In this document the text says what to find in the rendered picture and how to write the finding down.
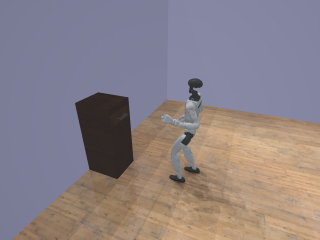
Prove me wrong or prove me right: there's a robot right upper arm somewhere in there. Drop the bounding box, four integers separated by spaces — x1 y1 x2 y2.
198 93 203 113

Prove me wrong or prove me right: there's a right robot hand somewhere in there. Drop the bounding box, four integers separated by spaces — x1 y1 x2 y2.
177 115 185 122

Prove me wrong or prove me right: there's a robot left forearm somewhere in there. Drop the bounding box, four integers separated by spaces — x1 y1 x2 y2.
172 119 199 130

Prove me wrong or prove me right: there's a robot left upper arm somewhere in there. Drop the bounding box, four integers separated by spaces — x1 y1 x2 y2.
186 101 200 130

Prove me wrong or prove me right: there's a handle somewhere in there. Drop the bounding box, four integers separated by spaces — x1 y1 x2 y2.
117 113 128 120

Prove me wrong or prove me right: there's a robot left foot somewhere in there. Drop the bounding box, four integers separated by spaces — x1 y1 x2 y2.
169 175 185 183

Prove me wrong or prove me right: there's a left robot shin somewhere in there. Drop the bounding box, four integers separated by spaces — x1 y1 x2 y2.
170 156 182 179

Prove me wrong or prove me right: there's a drawer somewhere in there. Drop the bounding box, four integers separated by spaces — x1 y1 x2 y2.
110 105 129 128

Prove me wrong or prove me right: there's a left robot hand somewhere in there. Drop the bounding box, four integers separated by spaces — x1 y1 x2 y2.
161 113 174 124

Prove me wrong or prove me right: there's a cabinet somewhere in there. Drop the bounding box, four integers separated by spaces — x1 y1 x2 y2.
75 92 134 179

